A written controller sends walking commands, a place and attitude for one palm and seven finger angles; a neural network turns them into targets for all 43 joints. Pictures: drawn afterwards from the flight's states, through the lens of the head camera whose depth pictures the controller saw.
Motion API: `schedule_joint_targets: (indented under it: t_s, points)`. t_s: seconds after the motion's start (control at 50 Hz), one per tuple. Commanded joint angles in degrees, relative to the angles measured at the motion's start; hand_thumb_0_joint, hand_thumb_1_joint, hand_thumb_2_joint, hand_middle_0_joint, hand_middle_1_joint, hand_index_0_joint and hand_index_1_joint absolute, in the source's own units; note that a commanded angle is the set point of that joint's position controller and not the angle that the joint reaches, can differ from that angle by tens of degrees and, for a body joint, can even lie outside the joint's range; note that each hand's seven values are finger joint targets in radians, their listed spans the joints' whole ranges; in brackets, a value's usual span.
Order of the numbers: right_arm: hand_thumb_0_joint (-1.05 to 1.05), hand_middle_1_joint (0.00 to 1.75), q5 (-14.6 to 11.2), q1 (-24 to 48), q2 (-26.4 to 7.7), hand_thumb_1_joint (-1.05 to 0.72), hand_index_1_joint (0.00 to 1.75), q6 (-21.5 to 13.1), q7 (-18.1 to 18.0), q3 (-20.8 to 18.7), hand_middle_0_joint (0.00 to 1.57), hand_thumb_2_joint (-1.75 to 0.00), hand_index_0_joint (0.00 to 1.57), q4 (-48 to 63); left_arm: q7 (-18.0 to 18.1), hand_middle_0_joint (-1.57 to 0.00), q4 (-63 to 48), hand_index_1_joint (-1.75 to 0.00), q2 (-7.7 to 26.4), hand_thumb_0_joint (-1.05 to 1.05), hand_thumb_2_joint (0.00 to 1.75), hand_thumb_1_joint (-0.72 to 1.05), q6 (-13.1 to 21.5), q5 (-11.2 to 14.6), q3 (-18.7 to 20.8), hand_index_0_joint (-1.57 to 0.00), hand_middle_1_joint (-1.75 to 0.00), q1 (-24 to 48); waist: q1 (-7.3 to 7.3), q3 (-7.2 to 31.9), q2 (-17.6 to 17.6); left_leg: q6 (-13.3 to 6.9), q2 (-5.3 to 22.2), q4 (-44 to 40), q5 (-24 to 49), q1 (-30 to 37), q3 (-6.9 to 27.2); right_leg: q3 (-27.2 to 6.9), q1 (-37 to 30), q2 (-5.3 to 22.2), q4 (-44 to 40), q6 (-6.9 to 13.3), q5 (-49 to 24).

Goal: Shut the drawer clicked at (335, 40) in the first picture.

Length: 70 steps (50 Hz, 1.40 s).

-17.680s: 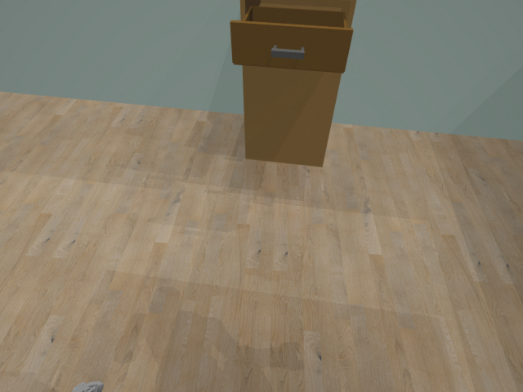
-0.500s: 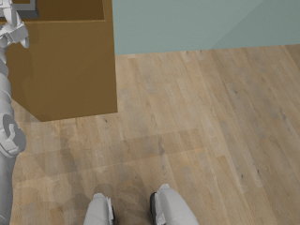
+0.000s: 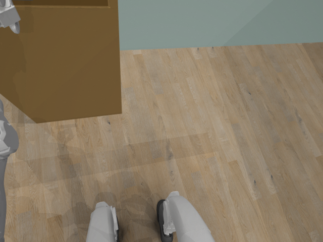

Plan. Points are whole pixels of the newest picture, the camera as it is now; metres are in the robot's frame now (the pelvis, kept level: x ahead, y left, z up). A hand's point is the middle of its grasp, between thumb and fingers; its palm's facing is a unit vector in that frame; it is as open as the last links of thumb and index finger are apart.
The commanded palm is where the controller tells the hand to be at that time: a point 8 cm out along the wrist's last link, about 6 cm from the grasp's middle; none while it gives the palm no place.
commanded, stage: pull the fist back off the drawer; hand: left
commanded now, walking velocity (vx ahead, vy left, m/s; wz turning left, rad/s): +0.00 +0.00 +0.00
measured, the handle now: out of the picture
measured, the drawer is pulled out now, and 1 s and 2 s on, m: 0.00 0.00 0.00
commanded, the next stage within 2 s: draw the hand back to the body in 0.52 s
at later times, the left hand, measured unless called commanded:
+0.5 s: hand (15, 15) +0.58 +0.21 +0.11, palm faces +0.06 -1.00 -0.02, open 3.3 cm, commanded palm +0.55 +0.25 +0.11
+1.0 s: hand out of the picture +0.47 +0.22 +0.15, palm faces +0.08 -1.00 -0.04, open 3.3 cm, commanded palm +0.43 +0.26 +0.16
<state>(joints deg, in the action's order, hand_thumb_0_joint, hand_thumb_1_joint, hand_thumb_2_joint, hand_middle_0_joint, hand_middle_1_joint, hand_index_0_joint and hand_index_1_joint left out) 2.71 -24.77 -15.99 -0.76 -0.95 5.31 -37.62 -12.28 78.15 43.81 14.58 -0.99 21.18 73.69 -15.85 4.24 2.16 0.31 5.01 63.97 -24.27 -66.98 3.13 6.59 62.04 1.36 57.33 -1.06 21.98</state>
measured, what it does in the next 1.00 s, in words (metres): rises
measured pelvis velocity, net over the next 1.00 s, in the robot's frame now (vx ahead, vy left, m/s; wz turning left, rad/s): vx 0.07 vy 0.00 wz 0.00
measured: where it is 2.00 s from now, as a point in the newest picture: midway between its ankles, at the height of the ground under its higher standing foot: (140, 235)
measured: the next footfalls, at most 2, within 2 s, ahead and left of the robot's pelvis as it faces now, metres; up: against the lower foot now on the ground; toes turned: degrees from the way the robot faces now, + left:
none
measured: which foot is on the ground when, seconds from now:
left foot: down 0.00-1.00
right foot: down 0.00-1.00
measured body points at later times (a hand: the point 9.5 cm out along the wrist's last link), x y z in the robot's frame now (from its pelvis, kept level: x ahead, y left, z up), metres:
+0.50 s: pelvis +0.03 +0.00 +0.02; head +0.18 +0.02 +0.45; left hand +0.57 +0.26 +0.11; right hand -0.01 -0.25 -0.08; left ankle +0.04 +0.12 -0.65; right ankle +0.04 -0.14 -0.65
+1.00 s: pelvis +0.07 +0.00 +0.06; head +0.14 +0.00 +0.50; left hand +0.46 +0.27 +0.15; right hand +0.16 -0.25 -0.06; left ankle +0.04 +0.12 -0.65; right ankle +0.04 -0.14 -0.65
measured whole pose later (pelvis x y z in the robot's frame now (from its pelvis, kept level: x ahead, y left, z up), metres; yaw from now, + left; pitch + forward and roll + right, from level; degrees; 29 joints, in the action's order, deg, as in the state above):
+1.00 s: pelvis +0.07 +0.00 +0.06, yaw +0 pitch +14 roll -2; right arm -2.1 -19.1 -14.1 2.7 -0.2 0.8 -32.6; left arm -12.7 32.7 21.0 13.1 12.0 20.3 21.9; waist -4.6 7.0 2.6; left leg 0.7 4.5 45.9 -24.8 -34.9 -1.5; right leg 2.8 32.7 1.4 41.5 -1.7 22.4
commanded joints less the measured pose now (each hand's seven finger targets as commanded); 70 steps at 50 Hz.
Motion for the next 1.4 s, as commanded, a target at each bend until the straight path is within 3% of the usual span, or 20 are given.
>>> schedule_joint_targets:
  t_s: [0.0, 0.04, 0.08, 0.12, 0.24, 0.3, 0.38, 0.46, 0.6, 0.66, 0.7, 0.78, 0.84, 0.88, 1.0, 1.1, 1.12, 1.16, 1.2, 1.38]
  points:
    - [0.00, 0.30, 0.27, -13.93, -11.69, -0.90, 0.30, -0.27, -0.30, -4.39, 0.20, -0.90, 0.20, 0.67, 0.82, -1.40, -15.72, -1.60, 10.14, 0.00, 0.90, 0.90, 4.50, 0.63, 1.64, -1.40, -1.60, 33.71, -4.11, 29.84, 16.48, -2.27, -2.20, -7.92, 8.97, 30.45, 2.18, -2.58, -6.41, -3.92, -7.75, 1.98, -3.19]
    - [0.00, 0.30, 0.21, -13.93, -11.81, -0.90, 0.30, 0.19, -0.17, -4.40, 0.20, -0.90, 0.20, 1.14, 0.75, -1.40, -15.49, -1.60, 12.98, 0.00, 0.90, 0.90, 4.49, 0.49, 3.96, -1.40, -1.60, 31.95, -2.98, 30.51, 14.69, -2.31, -2.24, -7.82, 9.41, 29.35, 1.90, -2.76, -8.25, -3.94, -7.80, 1.91, -3.46]
    - [0.00, 0.30, 0.14, -13.52, -11.33, -0.90, 0.30, 0.42, 0.23, -4.66, 0.20, -0.90, 0.20, 1.50, 0.40, -1.40, -17.10, -1.60, 9.61, 0.00, 0.90, 0.90, 4.55, 0.72, 1.88, -1.40, -1.60, 31.56, -2.99, 30.23, 15.78, -2.19, -2.30, -8.33, 9.71, 30.66, 1.70, -2.72, -8.26, -3.96, -8.16, 1.92, -3.80]
    - [0.00, 0.30, 0.23, -13.77, -11.58, -0.90, 0.30, 0.86, 0.40, -4.93, 0.20, -0.90, 0.20, 1.88, 0.26, -1.40, -18.14, -1.60, 12.55, 0.00, 0.90, 0.90, 5.00, 1.11, 5.46, -1.40, -1.60, 28.25, -1.38, 32.94, 15.17, -2.11, -2.21, -8.35, 11.88, 32.25, 1.65, -2.68, -10.06, -4.07, -8.04, 2.05, -5.07]
    - [0.00, 0.30, -0.33, -12.67, -11.04, -0.90, 0.30, 2.18, 0.69, -5.32, 0.20, -0.90, 0.20, 2.89, -0.65, -1.40, -18.47, -1.60, 10.22, 0.00, 0.90, 0.90, 5.31, 2.04, 5.22, -1.40, -1.60, 19.53, 0.50, 29.88, 12.25, -2.05, -2.19, -10.22, 12.83, 32.06, 0.61, -2.85, -13.18, -4.19, -9.42, 1.90, -6.26]
    - [0.00, 0.30, -0.41, -12.60, -10.92, -0.90, 0.30, 2.73, 0.81, -5.67, 0.20, -0.90, 0.20, 3.62, -0.65, -1.40, -19.34, -1.60, 11.12, 0.00, 0.90, 0.90, 5.79, 2.88, 7.69, -1.40, -1.60, 13.73, 2.53, 30.94, 11.36, -2.09, -2.40, -10.84, 15.71, 32.56, -0.17, -3.14, -16.89, -4.37, -9.75, 1.98, -8.88]
    - [0.00, 0.30, -0.76, -11.83, -10.41, -0.90, 0.30, 3.66, 1.09, -6.45, 0.20, -0.90, 0.20, 4.64, -1.20, -1.40, -22.64, -1.60, 8.03, 0.00, 0.90, 0.90, 6.61, 4.38, 7.85, -1.40, -1.60, 6.56, 4.19, 31.02, 9.37, -1.99, -2.56, -11.55, 20.48, 34.37, -1.36, -3.23, -20.29, -4.50, -10.18, 1.70, -14.20]
    - [0.00, 0.30, -1.14, -11.38, -10.11, -0.90, 0.30, 4.63, 0.92, -7.02, 0.20, -0.90, 0.20, 4.66, -1.59, -1.40, -25.05, -1.60, 7.41, 0.00, 0.90, 0.90, 7.57, 5.31, 8.25, -1.40, -1.60, 5.41, 4.29, 29.86, 7.07, -2.12, -2.74, -11.74, 23.73, 34.39, -1.94, -3.61, -23.05, -4.52, -10.14, 1.43, -18.94]
    - [0.00, 0.30, -1.45, -10.37, -9.63, -0.90, 0.30, 5.48, 0.76, -7.59, 0.20, -0.90, 0.20, 3.55, -2.32, -1.40, -25.40, -1.60, 2.88, 0.00, 0.90, 0.90, 8.89, 6.09, 5.50, -1.40, -1.60, 3.58, 3.95, 27.49, 8.38, -1.70, -2.56, -11.48, 29.39, 38.37, -1.56, -3.50, -21.25, -4.27, -9.89, 1.78, -22.05]
    - [0.00, 0.30, -2.02, -8.83, -9.14, -0.90, 0.30, 5.57, 1.05, -8.27, 0.20, -0.90, 0.20, 5.82, -2.80, -1.40, -34.94, -1.60, 2.48, 0.00, 0.90, 0.90, 9.01, 7.89, 7.10, -1.40, -1.60, -5.41, 7.93, 35.95, 11.83, -1.19, -2.29, -12.52, 39.33, 45.94, -1.56, -3.43, -26.58, -4.23, -10.05, 1.91, -27.23]
    - [0.00, 0.30, -2.61, -7.35, -8.37, -0.90, 0.30, 5.25, 1.50, -8.58, 0.20, -0.90, 0.20, 7.23, -3.05, -1.40, -41.44, -1.60, -1.32, 0.00, 0.90, 0.90, 8.01, 9.49, 5.03, -1.40, -1.60, -13.10, 9.19, 37.57, 12.53, -1.04, -2.07, -13.27, 45.26, 49.52, -1.39, -3.15, -29.15, -4.26, -10.85, 2.02, -30.44]
    - [0.00, 0.30, -4.04, -3.87, -8.18, -0.90, 0.30, 4.53, 1.22, -8.69, 0.20, -0.90, 0.20, 8.77, -1.77, -1.40, -46.62, -1.60, -3.18, 0.00, 0.90, 0.90, 3.80, 12.54, 5.35, -1.40, -1.60, -22.04, 10.07, 29.63, 3.90, -1.75, -2.53, -17.12, 37.47, 43.51, -2.97, -2.99, -35.73, -3.90, -13.85, 1.26, -31.62]
    - [0.00, 0.30, -4.39, -1.59, -7.19, -0.90, 0.30, 3.18, 0.73, -8.55, 0.20, -0.90, 0.20, 9.77, -0.30, -1.40, -55.05, -1.60, -6.16, 0.00, 0.90, 0.90, 3.34, 12.86, 3.38, -1.40, -1.60, -26.38, 10.81, 28.63, 6.81, -1.66, -2.71, -18.78, 39.92, 46.76, -3.64, -3.31, -38.13, -3.38, -14.97, 1.29, -33.42]
    - [0.00, 0.30, -4.54, -0.18, -6.98, -0.90, 0.30, 2.24, 0.44, -8.45, 0.20, -0.90, 0.20, 9.90, 0.13, -1.40, -57.26, -1.60, -7.23, 0.00, 0.90, 0.90, 3.25, 13.46, 3.15, -1.40, -1.60, -30.77, 10.95, 26.00, 3.91, -1.61, -2.69, -20.05, 37.83, 46.89, -3.69, -3.04, -39.49, -3.39, -15.93, 1.23, -32.53]
    - [0.00, 0.30, -5.41, 4.90, -6.76, -0.90, 0.30, -0.05, -0.63, -7.73, 0.20, -0.90, 0.20, 10.65, -1.80, -1.40, -62.30, -1.60, -11.98, 0.00, 0.90, 0.90, 0.53, 15.53, -0.59, -1.40, -1.60, -37.75, 11.19, 19.30, 2.95, -1.56, -3.30, -23.20, 31.62, 48.29, -3.89, -2.70, -40.98, -2.97, -18.60, 1.50, -29.53]
    - [0.00, 0.30, -5.99, 9.68, -6.18, -0.90, 0.30, -2.02, -1.48, -6.96, 0.20, -0.90, 0.20, 12.77, -2.82, -1.40, -69.06, -1.60, -13.05, 0.00, 0.90, 0.90, -2.18, 17.04, -0.89, -1.40, -1.60, -44.39, 13.13, 16.72, 1.81, -1.43, -3.95, -26.01, 26.20, 49.17, -3.59, -2.32, -43.98, -2.58, -20.15, 1.89, -26.66]
    - [0.00, 0.30, -5.62, 13.10, -5.65, -0.90, 0.30, -1.70, -1.93, -7.30, 0.20, -0.90, 0.20, 13.37, 4.45, -1.40, -75.45, -1.60, -9.00, 0.00, 0.90, 0.90, -2.87, 9.23, -3.46, -1.40, -1.60, -44.42, 15.54, 16.03, 2.44, -1.53, -4.84, -28.66, 25.67, 52.46, -4.46, -4.04, -45.49, -1.15, -23.49, 2.52, -23.76]
    - [0.00, 0.30, -5.34, 14.66, -4.96, -0.90, 0.30, -1.85, -2.71, -6.74, 0.20, -0.90, 0.20, 13.58, 10.90, -1.40, -76.05, -1.60, -15.11, 0.00, 0.90, 0.90, -5.49, 7.77, -6.31, -1.40, -1.60, -51.84, 14.81, 10.83, 0.68, -1.24, -4.39, -31.94, 20.35, 52.49, -4.53, -3.35, -46.01, -1.14, -25.83, 2.39, -20.10]
    - [0.00, 0.30, -5.35, 16.31, -5.15, -0.90, 0.30, -1.75, -3.50, -6.44, 0.20, -0.90, 0.20, 13.02, 14.36, -1.40, -77.92, -1.60, -13.57, 0.00, 0.90, 0.90, -6.71, 6.85, -4.73, -1.40, -1.60, -54.26, 15.33, 8.09, -2.68, -1.62, -4.38, -34.24, 18.33, 52.78, -4.69, -3.38, -48.03, -1.31, -27.98, 2.28, -18.65]
    - [0.00, 0.30, -4.16, 20.35, -3.68, -0.90, 0.30, -4.55, -4.30, -5.22, 0.20, -0.90, 0.20, 11.72, 18.84, -1.40, -90.57, -1.60, -15.47, 0.00, 0.90, 0.90, -7.14, 5.16, -4.74, -1.40, -1.60, -62.21, 16.83, 4.89, 1.55, -1.66, -4.73, -41.01, 19.15, 61.05, -5.33, -3.71, -54.56, -1.04, -34.17, 2.16, -18.27]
